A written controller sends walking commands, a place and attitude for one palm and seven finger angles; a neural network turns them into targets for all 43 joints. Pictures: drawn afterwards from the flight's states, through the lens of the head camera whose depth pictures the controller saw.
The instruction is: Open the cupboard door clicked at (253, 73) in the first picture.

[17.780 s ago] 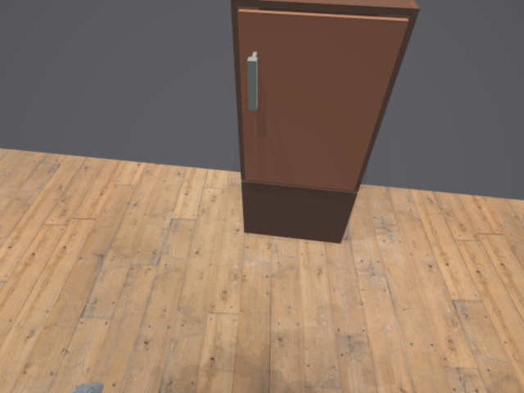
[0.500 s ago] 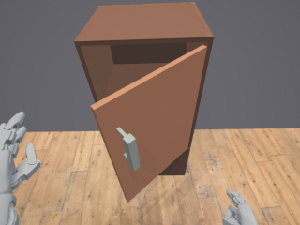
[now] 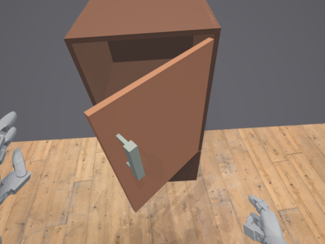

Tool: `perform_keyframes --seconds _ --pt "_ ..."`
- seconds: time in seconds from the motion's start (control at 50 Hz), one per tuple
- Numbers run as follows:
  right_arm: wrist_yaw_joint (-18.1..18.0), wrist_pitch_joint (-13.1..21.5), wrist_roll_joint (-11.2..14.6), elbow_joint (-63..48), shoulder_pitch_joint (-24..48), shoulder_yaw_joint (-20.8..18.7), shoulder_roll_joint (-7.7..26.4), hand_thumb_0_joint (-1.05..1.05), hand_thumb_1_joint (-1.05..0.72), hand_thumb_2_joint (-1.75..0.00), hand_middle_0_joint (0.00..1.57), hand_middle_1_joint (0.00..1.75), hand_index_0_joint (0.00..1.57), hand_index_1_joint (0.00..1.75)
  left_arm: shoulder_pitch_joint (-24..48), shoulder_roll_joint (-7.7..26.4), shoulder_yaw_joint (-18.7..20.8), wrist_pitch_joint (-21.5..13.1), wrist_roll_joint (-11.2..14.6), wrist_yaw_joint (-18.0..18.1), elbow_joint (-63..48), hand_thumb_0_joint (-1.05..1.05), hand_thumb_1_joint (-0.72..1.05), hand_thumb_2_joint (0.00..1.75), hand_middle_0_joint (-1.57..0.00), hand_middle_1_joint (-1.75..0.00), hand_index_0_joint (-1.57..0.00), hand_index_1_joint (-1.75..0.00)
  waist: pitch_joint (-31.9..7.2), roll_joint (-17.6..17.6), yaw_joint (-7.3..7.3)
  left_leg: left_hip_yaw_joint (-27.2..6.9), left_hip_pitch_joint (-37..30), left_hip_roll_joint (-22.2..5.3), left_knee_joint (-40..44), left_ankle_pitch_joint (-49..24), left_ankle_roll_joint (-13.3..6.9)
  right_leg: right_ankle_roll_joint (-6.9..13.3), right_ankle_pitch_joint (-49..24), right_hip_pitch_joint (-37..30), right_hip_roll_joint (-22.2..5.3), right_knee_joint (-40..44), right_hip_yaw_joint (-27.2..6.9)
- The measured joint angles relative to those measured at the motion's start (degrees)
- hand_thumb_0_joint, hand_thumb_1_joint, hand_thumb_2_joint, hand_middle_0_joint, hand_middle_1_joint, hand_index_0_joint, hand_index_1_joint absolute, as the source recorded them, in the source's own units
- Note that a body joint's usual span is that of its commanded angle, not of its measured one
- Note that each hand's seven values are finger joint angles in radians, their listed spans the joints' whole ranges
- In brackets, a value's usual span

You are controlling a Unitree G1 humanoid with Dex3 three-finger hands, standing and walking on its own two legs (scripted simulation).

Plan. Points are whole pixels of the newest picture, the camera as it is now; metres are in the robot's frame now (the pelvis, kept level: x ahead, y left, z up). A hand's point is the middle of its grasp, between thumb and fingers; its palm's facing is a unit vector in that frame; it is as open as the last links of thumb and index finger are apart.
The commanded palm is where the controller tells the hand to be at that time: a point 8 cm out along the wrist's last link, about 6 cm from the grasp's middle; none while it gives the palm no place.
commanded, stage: step back with the hand held close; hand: left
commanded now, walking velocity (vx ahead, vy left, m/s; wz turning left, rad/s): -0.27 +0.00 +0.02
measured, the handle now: (130, 157) +0.32 +0.12 +0.03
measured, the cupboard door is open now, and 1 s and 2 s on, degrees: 43 43 43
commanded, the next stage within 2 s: stop stepping back and stand still in 0.78 s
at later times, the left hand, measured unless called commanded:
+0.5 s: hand out of the picture +0.09 +0.31 +0.16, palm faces +0.43 -0.74 -0.52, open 7.4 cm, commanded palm +0.02 +0.35 +0.18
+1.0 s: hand out of the picture -0.03 +0.32 +0.17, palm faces +0.41 -0.80 -0.43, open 7.4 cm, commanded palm -0.08 +0.36 +0.18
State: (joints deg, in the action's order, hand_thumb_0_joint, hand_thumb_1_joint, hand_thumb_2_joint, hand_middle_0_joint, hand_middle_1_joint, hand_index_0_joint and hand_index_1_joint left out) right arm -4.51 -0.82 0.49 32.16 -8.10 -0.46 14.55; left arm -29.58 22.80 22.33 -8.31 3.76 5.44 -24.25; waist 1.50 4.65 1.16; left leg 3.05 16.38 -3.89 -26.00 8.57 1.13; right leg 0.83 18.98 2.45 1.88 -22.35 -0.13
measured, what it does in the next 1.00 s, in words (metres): walks backwards: right foot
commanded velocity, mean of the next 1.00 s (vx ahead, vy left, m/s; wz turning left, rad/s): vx -0.23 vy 0.01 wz -0.02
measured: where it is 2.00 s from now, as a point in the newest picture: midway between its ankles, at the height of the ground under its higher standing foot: outside the picture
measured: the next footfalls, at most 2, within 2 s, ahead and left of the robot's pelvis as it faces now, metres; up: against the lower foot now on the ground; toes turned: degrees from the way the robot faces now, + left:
right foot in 0.92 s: -0.27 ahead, -0.05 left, +0.00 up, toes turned -1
left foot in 1.08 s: -0.12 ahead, +0.16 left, +0.00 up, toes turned -1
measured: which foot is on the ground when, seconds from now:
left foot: down 0.00-0.92, up 0.94-1.00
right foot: down 0.00-0.66, up 0.68-0.90, down 0.92-1.00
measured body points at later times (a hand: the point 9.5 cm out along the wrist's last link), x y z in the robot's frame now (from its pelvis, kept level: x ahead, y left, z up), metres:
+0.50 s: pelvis -0.10 +0.04 -0.01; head -0.07 +0.04 +0.44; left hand +0.06 +0.35 +0.19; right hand +0.08 -0.19 -0.09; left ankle +0.05 +0.14 -0.73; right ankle -0.08 -0.10 -0.74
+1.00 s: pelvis -0.23 +0.07 -0.02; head -0.22 +0.07 +0.43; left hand -0.05 +0.36 +0.19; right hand -0.03 -0.16 -0.09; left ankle -0.09 +0.14 -0.71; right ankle -0.31 -0.05 -0.74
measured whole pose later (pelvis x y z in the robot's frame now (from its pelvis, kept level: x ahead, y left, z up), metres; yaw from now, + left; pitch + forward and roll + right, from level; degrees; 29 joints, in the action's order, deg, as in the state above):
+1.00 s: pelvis -0.23 +0.07 -0.02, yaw -2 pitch +0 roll -2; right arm -1.4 4.6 -1.2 36.1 -7.7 0.4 11.3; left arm -30.4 24.0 22.7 -11.9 4.0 9.1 -31.3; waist 0.1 1.9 2.5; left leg 2.5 35.1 -0.5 -45.5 16.3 2.5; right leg 1.8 23.0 8.1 3.4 -31.0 -0.5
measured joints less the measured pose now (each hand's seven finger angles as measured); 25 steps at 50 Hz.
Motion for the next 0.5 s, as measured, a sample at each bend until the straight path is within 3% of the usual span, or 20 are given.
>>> perform_keyframes --seconds 0.2,0.36,0.5 --pt "-0.39 -2.01 0.43 -2.27 -0.95 -0.28 -0.69 0.01 -0.9 -0.9 0.21 0.3 0.2 0.3 -2.26 2.44 0.31 1.69 0.3 1.15 -3.89 0.02 0.89 0.9 -0.21 -0.3 -0.21 -0.3 1.94 -2.34 -1.19 1.15 2.72 -0.05 -0.68 -1.93 -1.2 -1.15 -1.24 4.15 -0.26 -2.9 -1.06" --pt "-0.21 0.59 0.01 -2.37 -2.48 0.18 -1.4 0.01 -0.9 -0.9 0.21 0.3 0.2 0.3 -2.97 3.06 2.21 -1.08 0.21 2.47 -6.38 0.02 0.89 0.9 -0.21 -0.3 -0.21 -0.3 2.47 -2.43 -1.98 0.47 5.93 0.26 -1.54 -4.34 -2.71 -2.19 -3.1 7.45 -0.39 -4.69 -0.33" --pt "0.37 3.51 -0.27 -1.27 -3.24 0.2 -2.3 0.01 -0.9 -0.9 0.21 0.3 0.2 0.3 -2.3 2.83 3.44 -2.33 -0.06 2.9 -6.16 0.02 0.89 0.9 -0.21 -0.3 -0.21 -0.3 3.77 -1.24 -2.33 -1.7 10.35 1.95 -2.58 -2.46 -2.99 -0.82 -2.49 11.67 0.65 -8.12 -0.76"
